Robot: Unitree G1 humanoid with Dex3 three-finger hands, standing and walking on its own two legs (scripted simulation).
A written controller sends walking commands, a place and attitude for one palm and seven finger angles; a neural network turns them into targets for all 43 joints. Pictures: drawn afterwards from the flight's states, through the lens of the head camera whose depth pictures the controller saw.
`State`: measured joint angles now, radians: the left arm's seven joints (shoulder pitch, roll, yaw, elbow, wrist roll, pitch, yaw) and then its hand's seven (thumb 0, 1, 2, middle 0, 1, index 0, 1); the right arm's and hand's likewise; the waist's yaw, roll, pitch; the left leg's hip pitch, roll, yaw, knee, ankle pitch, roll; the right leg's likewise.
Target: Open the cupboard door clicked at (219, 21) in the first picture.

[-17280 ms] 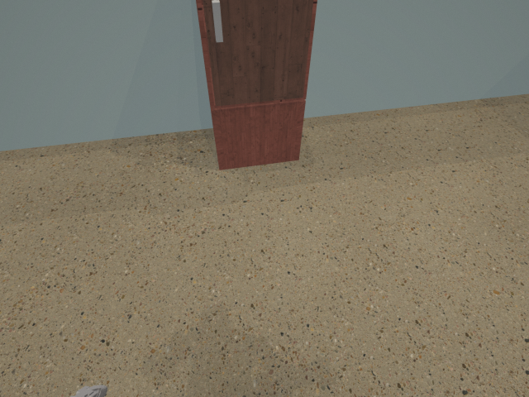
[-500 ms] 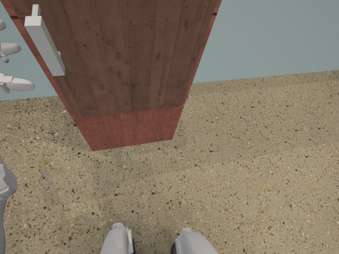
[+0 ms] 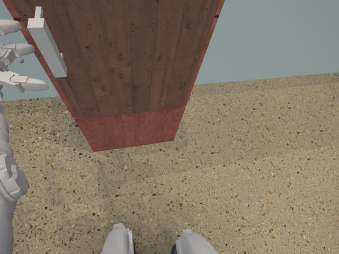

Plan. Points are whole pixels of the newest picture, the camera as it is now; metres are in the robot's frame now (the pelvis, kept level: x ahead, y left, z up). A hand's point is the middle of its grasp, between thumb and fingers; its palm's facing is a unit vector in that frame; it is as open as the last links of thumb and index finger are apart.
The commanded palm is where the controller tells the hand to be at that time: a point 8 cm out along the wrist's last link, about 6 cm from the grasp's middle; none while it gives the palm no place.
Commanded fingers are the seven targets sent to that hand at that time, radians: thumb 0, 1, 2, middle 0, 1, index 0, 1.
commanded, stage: slide the fingers in behind the handle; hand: left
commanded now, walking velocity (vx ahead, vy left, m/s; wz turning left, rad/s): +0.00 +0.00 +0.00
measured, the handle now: (50, 44) +0.57 +0.23 +0.10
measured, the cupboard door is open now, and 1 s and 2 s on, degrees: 0 0 0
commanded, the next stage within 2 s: close the thumb around the handle in 1.36 s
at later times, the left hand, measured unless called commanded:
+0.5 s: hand (36, 61) +0.52 +0.25 +0.10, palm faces +0.11 -0.99 +0.02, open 13.9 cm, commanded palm +0.50 +0.27 +0.09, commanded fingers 0.00 -0.50 0.30 -0.30 -1.20 -0.30 -1.20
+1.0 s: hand (56, 60) +0.52 +0.21 +0.10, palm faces +0.11 -0.99 +0.02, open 14.0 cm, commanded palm +0.50 +0.25 +0.09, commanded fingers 0.00 -0.50 0.30 -0.30 -1.20 -0.30 -1.20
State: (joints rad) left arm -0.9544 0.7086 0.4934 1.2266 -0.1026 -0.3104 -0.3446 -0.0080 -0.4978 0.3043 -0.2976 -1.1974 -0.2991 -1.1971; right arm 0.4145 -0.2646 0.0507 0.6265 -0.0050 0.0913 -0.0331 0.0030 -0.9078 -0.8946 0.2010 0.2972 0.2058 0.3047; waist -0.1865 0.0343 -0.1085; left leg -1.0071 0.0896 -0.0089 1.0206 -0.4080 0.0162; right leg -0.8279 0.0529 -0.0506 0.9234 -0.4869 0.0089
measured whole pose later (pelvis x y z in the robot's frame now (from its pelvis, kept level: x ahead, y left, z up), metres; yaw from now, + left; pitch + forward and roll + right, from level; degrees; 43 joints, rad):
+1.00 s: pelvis +0.00 -0.01 +0.00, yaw +0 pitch +22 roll -4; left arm -0.98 0.57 0.43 1.23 -0.08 -0.34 -0.19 -0.01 -0.50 0.30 -0.30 -1.20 -0.30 -1.20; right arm 0.42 -0.25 0.03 0.65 -0.02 0.06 -0.01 0.00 -0.91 -0.89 0.20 0.30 0.21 0.30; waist -0.19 0.04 -0.12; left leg -1.00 0.09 -0.01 1.02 -0.40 0.01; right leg -0.83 0.05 -0.05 0.95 -0.50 0.00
